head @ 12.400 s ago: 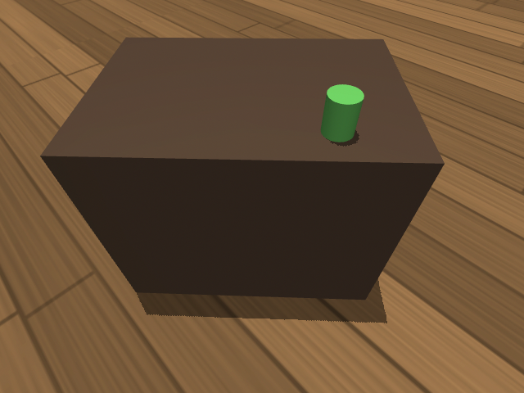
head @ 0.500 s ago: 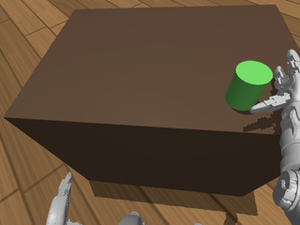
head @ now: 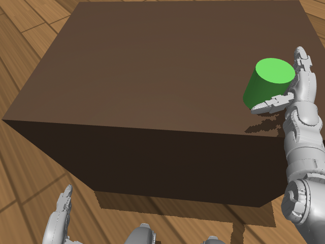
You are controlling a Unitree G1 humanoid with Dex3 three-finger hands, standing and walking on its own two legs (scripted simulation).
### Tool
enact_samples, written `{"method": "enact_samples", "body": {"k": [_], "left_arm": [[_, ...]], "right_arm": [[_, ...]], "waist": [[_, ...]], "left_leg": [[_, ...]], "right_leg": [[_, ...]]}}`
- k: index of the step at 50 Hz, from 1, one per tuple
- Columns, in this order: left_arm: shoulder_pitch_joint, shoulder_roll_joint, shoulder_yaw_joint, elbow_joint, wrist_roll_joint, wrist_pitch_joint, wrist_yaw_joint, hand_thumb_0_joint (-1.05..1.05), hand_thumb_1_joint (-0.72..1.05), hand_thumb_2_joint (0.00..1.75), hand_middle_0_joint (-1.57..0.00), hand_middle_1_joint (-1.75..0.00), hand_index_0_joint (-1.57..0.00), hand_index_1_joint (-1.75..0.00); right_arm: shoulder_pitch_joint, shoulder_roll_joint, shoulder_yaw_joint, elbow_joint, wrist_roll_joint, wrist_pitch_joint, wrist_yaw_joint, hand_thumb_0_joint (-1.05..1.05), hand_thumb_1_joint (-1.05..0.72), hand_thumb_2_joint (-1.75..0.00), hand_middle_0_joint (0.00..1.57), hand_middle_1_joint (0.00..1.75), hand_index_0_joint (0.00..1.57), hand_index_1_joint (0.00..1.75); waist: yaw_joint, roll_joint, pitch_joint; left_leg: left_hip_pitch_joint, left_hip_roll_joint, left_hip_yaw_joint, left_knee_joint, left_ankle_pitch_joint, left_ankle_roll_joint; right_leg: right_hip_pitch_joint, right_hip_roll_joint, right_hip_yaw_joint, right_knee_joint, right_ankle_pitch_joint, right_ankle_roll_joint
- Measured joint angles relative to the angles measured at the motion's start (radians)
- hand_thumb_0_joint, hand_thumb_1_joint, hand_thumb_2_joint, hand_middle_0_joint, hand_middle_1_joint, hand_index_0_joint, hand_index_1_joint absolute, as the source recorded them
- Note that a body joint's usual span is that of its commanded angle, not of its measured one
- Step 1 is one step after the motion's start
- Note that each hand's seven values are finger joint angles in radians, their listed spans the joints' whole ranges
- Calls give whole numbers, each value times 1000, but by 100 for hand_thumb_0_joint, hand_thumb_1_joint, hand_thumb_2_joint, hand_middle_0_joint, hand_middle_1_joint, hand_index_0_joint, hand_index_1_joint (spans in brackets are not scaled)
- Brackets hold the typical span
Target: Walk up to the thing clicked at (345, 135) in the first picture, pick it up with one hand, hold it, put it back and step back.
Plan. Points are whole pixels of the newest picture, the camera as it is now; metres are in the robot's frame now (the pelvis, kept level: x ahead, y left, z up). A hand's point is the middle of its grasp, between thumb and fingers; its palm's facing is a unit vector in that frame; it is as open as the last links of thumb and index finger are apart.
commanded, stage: close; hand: right
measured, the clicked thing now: (266, 86) +0.49 -0.20 +0.08
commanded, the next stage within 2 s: settle in 0.70 s
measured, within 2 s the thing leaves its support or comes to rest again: leaves its support in 1.02 s
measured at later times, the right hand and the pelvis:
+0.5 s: hand (270, 76) +0.50 -0.20 +0.11, palm faces +0.17 +0.99 +0.01, open 13.8 cm; pelvis +0.01 +0.00 +0.00, yaw +0 degrees
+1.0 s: hand (275, 81) +0.48 -0.21 +0.11, palm faces +0.18 +0.98 +0.00, open 11.2 cm; pelvis +0.01 +0.00 +0.00, yaw +0 degrees
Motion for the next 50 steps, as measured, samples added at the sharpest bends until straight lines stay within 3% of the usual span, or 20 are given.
{"method": "enact_samples", "body": {"k": [7,15,21,25,31,41,46,50], "left_arm": [[5,-10,-11,-4,2,-2,-8,-1,-57,8,-5,-5,-4,-6],[-15,-15,-20,-16,9,-2,-8,-1,-55,7,-5,-5,-5,-5],[-6,-8,-23,-2,10,1,-12,-1,-55,7,-5,-5,-5,-5],[-2,-3,-13,-8,7,2,-15,-1,-55,7,-5,-5,-5,-5],[11,2,5,-14,2,15,-26,-1,-54,7,-5,-5,-5,-5],[-14,-3,9,-19,8,14,-25,-1,-52,5,-5,-5,-5,-4],[0,-4,2,-20,7,34,-29,-1,-52,5,-5,-5,-6,-5],[12,0,5,-21,1,40,-22,-1,-53,6,-6,-6,-6,-5]], "right_arm": [[16,14,-13,24,-1,-2,-14,-1,57,-3,15,9,14,9],[-30,-33,-30,36,-18,-22,-16,-1,56,-7,34,20,33,20],[-77,-46,-14,64,-19,-3,-12,-1,51,-15,50,33,50,33],[-73,-35,-6,78,-17,1,-7,-1,47,-22,63,43,63,43],[10,6,-33,34,1,-2,-1,-1,40,-36,78,58,82,60],[-28,-22,-41,46,-12,-45,1,0,46,-73,72,76,75,78],[-24,-38,-30,22,-13,-22,14,0,45,-93,67,85,69,86],[-1,-27,-29,-4,-7,10,13,0,47,-98,64,90,67,92]], "waist": [[0,-6,-9],[11,4,13],[21,2,-3],[20,-8,-15],[10,-22,-22],[10,8,-2],[14,-1,1],[9,-13,-3]], "left_leg": [[15,1,0,-8,-3,2],[-23,1,3,17,-8,3],[-25,2,7,9,-7,2],[-14,0,1,-5,-4,-1],[14,2,-9,-19,-5,-4],[-7,2,-2,0,-6,0],[-21,1,0,3,-3,1],[-2,1,-2,-8,-2,0]], "right_leg": [[18,1,-1,-15,1,1],[-22,1,4,11,-4,3],[-29,2,7,10,-5,3],[-16,0,1,-2,-5,0],[20,1,-11,-23,-5,-4],[-4,2,-2,-6,-3,0],[-20,1,0,1,-2,1],[0,0,-2,-10,-1,0]]}}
